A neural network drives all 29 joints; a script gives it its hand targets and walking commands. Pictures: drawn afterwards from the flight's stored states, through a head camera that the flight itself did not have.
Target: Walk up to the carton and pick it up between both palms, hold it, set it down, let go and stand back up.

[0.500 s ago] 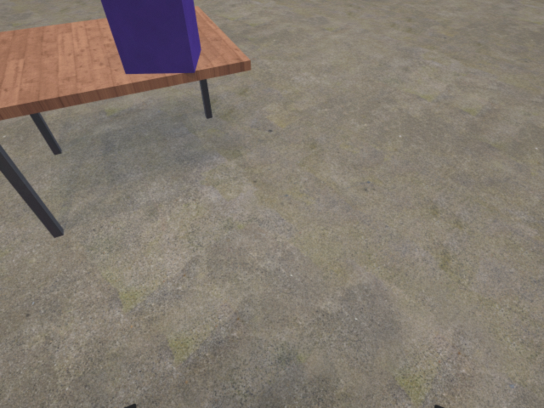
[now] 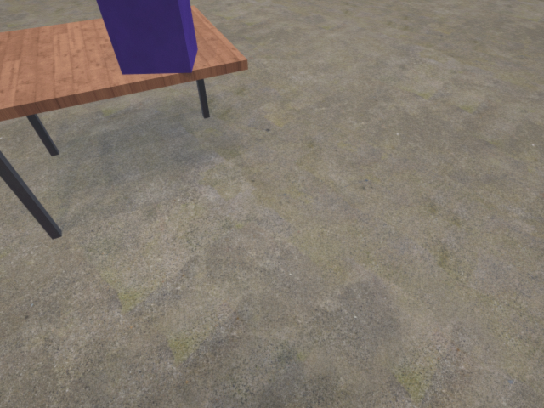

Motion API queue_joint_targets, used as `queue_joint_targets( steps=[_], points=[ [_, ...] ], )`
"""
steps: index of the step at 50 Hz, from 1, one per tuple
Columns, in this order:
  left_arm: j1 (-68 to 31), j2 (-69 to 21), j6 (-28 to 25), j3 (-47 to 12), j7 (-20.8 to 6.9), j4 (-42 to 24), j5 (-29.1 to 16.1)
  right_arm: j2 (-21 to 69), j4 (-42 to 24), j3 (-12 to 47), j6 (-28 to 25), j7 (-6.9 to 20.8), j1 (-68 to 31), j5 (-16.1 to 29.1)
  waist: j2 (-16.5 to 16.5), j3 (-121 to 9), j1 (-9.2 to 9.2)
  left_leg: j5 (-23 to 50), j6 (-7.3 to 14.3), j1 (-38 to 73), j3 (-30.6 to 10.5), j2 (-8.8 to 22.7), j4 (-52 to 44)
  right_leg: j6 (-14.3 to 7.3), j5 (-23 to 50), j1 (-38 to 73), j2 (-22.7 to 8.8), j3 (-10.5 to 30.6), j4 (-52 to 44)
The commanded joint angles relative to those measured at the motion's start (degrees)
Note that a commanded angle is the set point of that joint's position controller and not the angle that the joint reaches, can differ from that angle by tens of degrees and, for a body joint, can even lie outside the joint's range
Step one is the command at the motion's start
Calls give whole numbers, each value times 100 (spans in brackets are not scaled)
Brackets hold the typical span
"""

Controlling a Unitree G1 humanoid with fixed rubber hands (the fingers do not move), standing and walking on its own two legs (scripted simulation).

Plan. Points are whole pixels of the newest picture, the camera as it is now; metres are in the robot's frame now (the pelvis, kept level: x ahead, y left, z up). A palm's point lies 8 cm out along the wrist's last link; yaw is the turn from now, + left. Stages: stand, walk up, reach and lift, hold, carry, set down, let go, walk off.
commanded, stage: stand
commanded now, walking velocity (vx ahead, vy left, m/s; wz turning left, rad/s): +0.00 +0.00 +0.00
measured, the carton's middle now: (152, 23) +1.39 +0.47 +0.04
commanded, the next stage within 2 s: none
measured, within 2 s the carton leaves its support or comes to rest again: neither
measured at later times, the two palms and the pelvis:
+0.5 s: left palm out of the picture +0.08 +0.26 -0.11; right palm out of the picture +0.07 -0.26 -0.11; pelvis +0.00 +0.00 +0.00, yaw -1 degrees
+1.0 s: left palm out of the picture +0.09 +0.26 -0.11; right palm out of the picture +0.06 -0.26 -0.11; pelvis +0.01 +0.00 +0.00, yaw -2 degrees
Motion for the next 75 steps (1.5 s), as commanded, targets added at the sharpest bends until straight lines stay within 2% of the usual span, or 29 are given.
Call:
queue_joint_targets(
  steps=[1,3,5,9,14,22,23,24,27,29,30,31,34,36,38,43,47,49,51,53,75],
  points=[
    [82,712,-116,199,29,-443,5,-780,-399,-195,-122,-37,4,-25,38,-12,61,130,188,-39,-600,511,-720,-233,458,-137,-398,402,-508],
    [14,759,-121,199,40,-420,-1,-736,-381,-174,-123,-23,114,-16,-160,-96,-22,231,161,38,-553,499,-667,-238,568,-105,-416,395,-513],
    [44,757,-113,197,49,-430,-3,-769,-396,-181,-119,-33,72,4,-7,-134,-14,276,179,64,-556,508,-663,-253,608,-114,-443,437,-511],
    [91,759,-99,185,51,-424,-4,-739,-375,-189,-100,-31,117,-8,-147,109,-15,296,189,-10,-562,512,-671,-248,567,-255,-411,422,-544],
    [149,748,-95,183,43,-420,-1,-798,-384,-202,-108,-37,74,-7,158,-30,21,85,201,-103,-567,536,-817,-210,526,-90,-381,396,-426],
    [119,769,-110,209,60,-348,-1,-724,-322,-212,-91,-40,133,-10,-176,-34,-29,335,196,138,-513,521,-679,-242,668,-209,-402,466,-505],
    [145,744,-107,212,58,-346,-2,-774,-291,-218,-93,-42,109,-8,28,-107,0,341,185,114,-471,519,-668,-234,698,-138,-397,481,-497],
    [135,774,-112,203,60,-344,4,-769,-283,-217,-98,-41,106,-1,77,-139,-21,311,193,72,-498,511,-693,-241,692,-119,-397,482,-481],
    [149,790,-112,195,63,-315,-4,-763,-273,-212,-94,-48,106,0,-110,17,7,334,196,136,-528,535,-736,-224,655,-239,-384,466,-497],
    [181,734,-99,200,57,-307,-5,-761,-251,-225,-75,-43,107,-11,36,138,3,129,206,17,-515,525,-770,-240,560,-209,-379,514,-553],
    [199,777,-104,206,58,-292,0,-737,-223,-219,-78,-39,126,0,-75,10,-1,134,201,88,-502,544,-750,-220,563,-219,-374,511,-546],
    [196,794,-109,199,65,-296,-3,-725,-219,-215,-81,-40,138,-10,2,-34,2,87,205,156,-510,525,-775,-226,512,-250,-381,526,-538],
    [98,728,-111,197,67,-321,9,-792,-194,-219,-96,-48,132,-3,-75,103,0,233,203,6,-493,553,-796,-230,763,-180,-364,482,-505],
    [150,764,-117,207,59,-278,-3,-759,-196,-201,-91,-53,140,17,77,78,-7,257,196,12,-474,530,-785,-234,753,-198,-374,517,-506],
    [150,774,-118,201,58,-290,0,-747,-197,-191,-91,-53,144,-2,81,-20,17,269,207,50,-483,512,-759,-229,744,-137,-387,530,-514],
    [142,756,-104,201,83,-233,-7,-763,-151,-205,-91,-50,204,-5,-154,-63,-24,346,189,165,-478,560,-755,-213,738,-113,-361,462,-502],
    [136,756,-91,197,86,-228,-8,-754,-135,-181,-93,-58,191,-2,60,43,13,394,192,106,-464,564,-802,-236,835,-123,-372,495,-474],
    [143,734,-85,194,81,-198,-9,-784,-128,-200,-91,-62,208,12,-85,101,7,358,186,46,-460,567,-789,-212,804,-114,-359,484,-509],
    [153,755,-86,192,74,-169,-12,-795,-109,-181,-97,-63,196,5,5,28,-12,421,184,109,-420,564,-776,-221,859,-90,-382,512,-517],
    [45,789,-91,192,83,-165,-9,-751,-114,-167,-87,-68,249,7,-75,89,-53,439,161,128,-430,516,-741,-240,934,-158,-377,539,-549],
    [24,763,-69,158,85,68,-7,-808,-28,-160,-99,-91,396,10,-28,83,-18,80,173,42,-475,541,-873,-220,638,-133,-349,547,-603]
  ],
)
